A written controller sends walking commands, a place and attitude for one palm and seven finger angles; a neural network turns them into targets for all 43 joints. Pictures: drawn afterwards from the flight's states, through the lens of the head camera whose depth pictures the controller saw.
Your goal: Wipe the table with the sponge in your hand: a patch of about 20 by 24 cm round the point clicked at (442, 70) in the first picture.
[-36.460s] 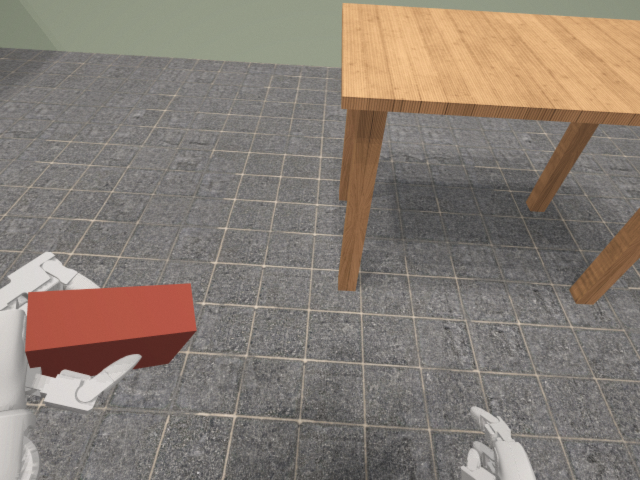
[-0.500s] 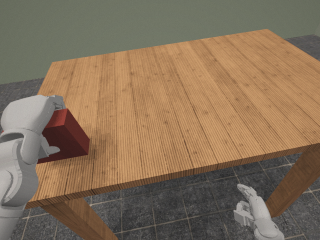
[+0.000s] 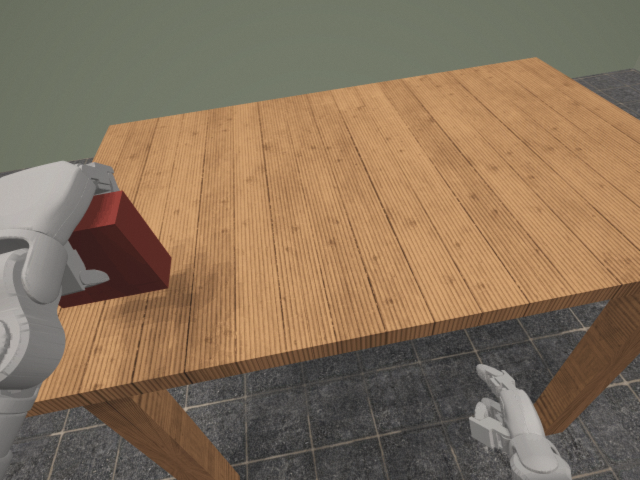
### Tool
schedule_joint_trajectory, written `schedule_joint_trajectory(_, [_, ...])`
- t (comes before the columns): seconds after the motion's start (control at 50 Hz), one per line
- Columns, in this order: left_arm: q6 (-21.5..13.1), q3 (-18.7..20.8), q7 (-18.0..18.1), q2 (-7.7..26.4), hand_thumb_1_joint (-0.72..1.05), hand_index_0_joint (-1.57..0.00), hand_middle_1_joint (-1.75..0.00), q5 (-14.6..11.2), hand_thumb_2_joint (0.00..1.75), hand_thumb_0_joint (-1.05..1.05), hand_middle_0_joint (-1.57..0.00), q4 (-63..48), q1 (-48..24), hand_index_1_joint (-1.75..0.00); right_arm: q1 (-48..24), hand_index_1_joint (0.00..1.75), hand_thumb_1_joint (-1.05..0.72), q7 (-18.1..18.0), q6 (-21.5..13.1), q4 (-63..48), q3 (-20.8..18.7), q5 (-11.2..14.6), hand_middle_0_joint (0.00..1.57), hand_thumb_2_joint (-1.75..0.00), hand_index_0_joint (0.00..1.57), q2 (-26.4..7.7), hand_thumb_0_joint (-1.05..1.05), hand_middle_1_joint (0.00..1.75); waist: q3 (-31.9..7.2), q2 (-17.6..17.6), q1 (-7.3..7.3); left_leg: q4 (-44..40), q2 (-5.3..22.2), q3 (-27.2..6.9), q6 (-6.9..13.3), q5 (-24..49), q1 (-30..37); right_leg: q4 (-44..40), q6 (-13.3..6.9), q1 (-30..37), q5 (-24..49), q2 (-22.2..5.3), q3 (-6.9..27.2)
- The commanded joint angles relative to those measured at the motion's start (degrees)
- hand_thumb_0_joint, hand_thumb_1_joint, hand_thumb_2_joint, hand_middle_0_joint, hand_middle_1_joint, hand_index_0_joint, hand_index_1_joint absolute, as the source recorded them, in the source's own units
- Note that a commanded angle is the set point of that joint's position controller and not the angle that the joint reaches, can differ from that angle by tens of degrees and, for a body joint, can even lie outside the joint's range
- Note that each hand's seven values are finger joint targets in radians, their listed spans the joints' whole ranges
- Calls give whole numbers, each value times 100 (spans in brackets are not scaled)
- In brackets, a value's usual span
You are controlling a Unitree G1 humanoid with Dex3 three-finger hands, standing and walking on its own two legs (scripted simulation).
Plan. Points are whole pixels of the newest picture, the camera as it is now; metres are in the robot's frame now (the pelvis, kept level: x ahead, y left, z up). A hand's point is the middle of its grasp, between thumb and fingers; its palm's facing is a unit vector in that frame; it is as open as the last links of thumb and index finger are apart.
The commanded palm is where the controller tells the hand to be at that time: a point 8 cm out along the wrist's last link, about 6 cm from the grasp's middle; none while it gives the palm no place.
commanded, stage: lift the sponge slowly off the table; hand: left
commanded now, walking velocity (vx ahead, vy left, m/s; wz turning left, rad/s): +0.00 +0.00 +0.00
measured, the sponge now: (100, 264) +0.26 +0.31 +0.17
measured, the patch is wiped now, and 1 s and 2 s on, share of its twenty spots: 1.00 1.00 1.00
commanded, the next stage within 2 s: bring the sponge back beside the body in 0.28 s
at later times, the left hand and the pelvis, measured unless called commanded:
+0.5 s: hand (87, 224) +0.26 +0.29 +0.23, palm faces +0.18 -0.05 -0.98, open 9.2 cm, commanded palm +0.21 +0.30 +0.31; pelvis -0.01 +0.00 +0.00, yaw -1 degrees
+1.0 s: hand (87, 242) +0.24 +0.28 +0.23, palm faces +0.22 -0.08 -0.97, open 9.2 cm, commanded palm +0.18 +0.29 +0.30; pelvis -0.01 +0.00 +0.00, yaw -1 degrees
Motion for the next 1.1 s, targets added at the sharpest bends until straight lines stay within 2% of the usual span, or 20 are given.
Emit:
schedule_joint_trajectory(0.0, [-168,1023,204,1722,10,-120,-160,231,130,0,-120,-813,-2201,-160,-1225,30,-90,-87,-341,-1025,-219,-17,20,-90,20,-484,0,30,-1256,-185,-54,-362,-188,4,222,1246,-161,-391,-183,778,516,0,291])
schedule_joint_trajectory(0.14, [-152,1145,282,1831,10,-120,-160,334,130,0,-120,-1238,-2536,-160,-1267,30,-90,-25,-445,-1097,-201,-59,20,-90,20,-420,0,30,-1752,-69,90,-372,-200,-38,196,1571,-134,-209,-277,1122,758,-37,339])
schedule_joint_trajectory(0.22, [-14,1193,228,1689,10,-120,-160,197,130,0,-120,-958,-2042,-160,-1470,30,-90,15,-365,-1130,-221,39,20,-90,20,-439,0,30,-1379,-341,36,-360,-122,-54,176,1440,-212,-314,-282,896,724,75,580])
schedule_joint_trajectory(0.26, [32,1030,212,1546,10,-120,-160,151,130,0,-120,-666,-2061,-160,-1244,30,-90,16,-277,-1085,-206,16,20,-90,20,-454,0,30,-1229,-394,4,-390,-136,38,172,1367,-264,-331,-206,822,638,14,309])
schedule_joint_trajectory(0.42, [29,1253,171,1779,10,-120,-160,175,130,0,-120,-1418,-1827,-160,-1505,30,-90,23,-339,-1277,-198,35,20,-90,20,-441,0,30,-1594,-147,57,-284,-143,-28,200,1405,-175,-246,-256,932,697,55,582])
schedule_joint_trajectory(0.44, [17,1260,194,1828,10,-120,-160,185,130,0,-120,-1423,-1966,-160,-1276,30,-90,14,-309,-1258,-166,-24,20,-90,20,-434,0,30,-1656,-238,97,-263,-194,38,210,1466,-207,-194,-208,988,674,-53,362])
schedule_joint_trajectory(0.46, [25,1170,193,1667,10,-120,-160,173,130,0,-120,-1068,-1842,-160,-1256,30,-90,6,-301,-1157,-182,-15,20,-90,20,-425,0,30,-1334,-374,17,-272,-168,57,195,1393,-231,-281,-193,801,619,0,324])
schedule_joint_trajectory(0.52, [-42,1255,244,1769,10,-120,-160,182,130,0,-120,-1666,-1904,-160,-1522,30,-90,3,-377,-1279,-202,35,20,-90,20,-411,0,30,-1516,-70,35,-302,-136,-45,199,1331,-116,-277,-268,847,541,75,599])
schedule_joint_trajectory(0.54, [-42,1267,294,1806,10,-120,-160,199,130,0,-120,-1623,-2017,-160,-1253,30,-90,-7,-358,-1231,-186,-33,20,-90,20,-411,0,30,-1632,-129,95,-266,-197,34,205,1450,-137,-217,-225,937,587,-29,366])
schedule_joint_trajectory(0.58, [-29,1083,299,1527,10,-120,-160,121,130,0,-120,-1249,-1816,-160,-1242,30,-90,-13,-342,-1121,-199,-22,20,-90,20,-398,0,30,-1185,-237,37,-330,-148,41,175,1258,-193,-354,-210,714,461,10,336])
schedule_joint_trajectory(0.62, [-26,1140,337,1629,10,-120,-160,155,130,0,-120,-1536,-1933,-160,-1530,30,-90,-12,-392,-1223,-198,52,20,-90,20,-400,0,30,-1299,-105,1,-354,-123,-54,180,1187,-120,-364,-272,717,337,95,612])
schedule_joint_trajectory(0.74, [6,1167,436,1581,10,-120,-160,111,130,0,-120,-1656,-1741,-160,-1324,30,-90,-14,-406,-1209,-178,-32,20,-90,20,-384,0,30,-1511,-135,108,-351,-146,2,179,1313,-153,-261,-236,931,456,-15,405])
schedule_joint_trajectory(0.78, [33,1087,421,1417,10,-120,-160,46,130,0,-120,-1440,-1425,-160,-1325,30,-90,-5,-332,-1145,-186,-4,20,-90,20,-388,0,30,-1156,-251,64,-403,-116,22,160,1188,-200,-355,-205,761,393,40,329])
schedule_joint_trajectory(0.82, [19,1213,446,1536,10,-120,-160,43,130,0,-120,-1865,-1423,-160,-1599,30,-90,3,-391,-1274,-188,54,20,-90,20,-371,0,30,-1354,-131,57,-372,-102,-55,172,1170,-124,-332,-261,802,345,104,641])
schedule_joint_trajectory(0.84, [19,1273,484,1620,10,-120,-160,48,130,0,-120,-1846,-1477,-160,-1362,30,-90,-1,-375,-1253,-170,-33,20,-90,20,-383,0,30,-1514,-177,142,-320,-144,7,179,1275,-182,-247,-226,938,420,-18,437])
schedule_joint_trajectory(0.9, [28,1225,479,1495,10,-120,-160,-26,130,0,-120,-1708,-1171,-160,-1344,30,-90,-5,-307,-1188,-186,-19,20,-90,20,-385,0,30,-1141,-232,100,-335,-126,65,172,1173,-187,-354,-187,720,370,36,379])
schedule_joint_trajectory(0.92, [26,1263,508,1529,10,-120,-160,9,130,0,-120,-2047,-1235,-160,-1605,30,-90,10,-388,-1313,-180,41,20,-90,20,-370,0,30,-1336,-78,76,-327,-100,-43,165,1178,-129,-320,-267,789,348,101,677])
schedule_joint_trajectory(0.94, [20,1380,550,1656,10,-120,-160,21,130,0,-120,-2087,-1283,-160,-1361,30,-90,11,-373,-1270,-179,-34,20,-90,20,-386,0,30,-1549,-140,158,-273,-144,15,175,1356,-152,-211,-234,943,497,-2,450])
schedule_joint_trajectory(1.02, [49,1401,552,1541,10,-120,-160,-75,130,0,-120,-2287,-821,-160,-1598,30,-90,33,-374,-1326,-192,48,20,-90,20,-363,0,30,-1305,-171,83,-245,-114,-21,169,1316,-83,-309,-239,755,507,120,721])
schedule_joint_trajectory(1.08, [35,1356,585,1397,10,-120,-160,-143,130,0,-120,-2125,-562,-160,-1337,30,-90,21,-330,-1233,-202,-23,20,-90,20,-370,0,30,-1157,-267,125,-240,-125,83,162,1305,-145,-305,-176,748,558,36,427])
